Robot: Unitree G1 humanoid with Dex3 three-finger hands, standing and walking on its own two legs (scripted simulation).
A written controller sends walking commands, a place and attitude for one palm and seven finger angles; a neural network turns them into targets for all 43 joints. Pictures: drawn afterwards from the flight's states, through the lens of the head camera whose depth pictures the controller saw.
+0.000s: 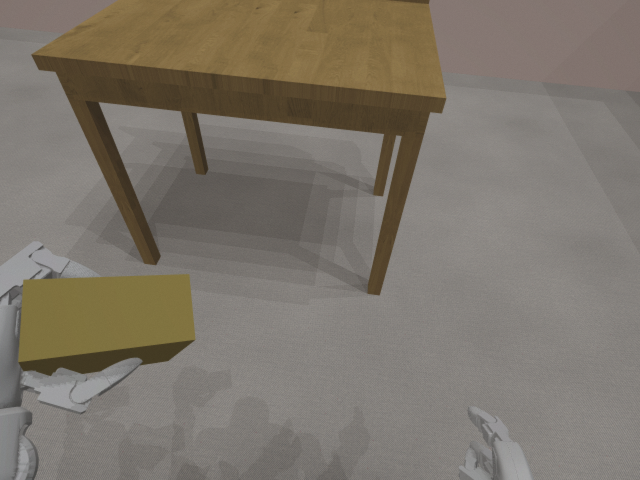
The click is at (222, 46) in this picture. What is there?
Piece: table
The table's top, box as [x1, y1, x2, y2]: [31, 0, 445, 112]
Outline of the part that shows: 31,54 38,68 43,70 433,112 441,112 445,101 445,93 428,4 390,0 117,0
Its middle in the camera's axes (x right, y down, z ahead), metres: -0.17 -0.62 +1.15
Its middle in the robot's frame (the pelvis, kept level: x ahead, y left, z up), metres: +1.27 +0.25 +0.04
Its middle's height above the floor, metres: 0.81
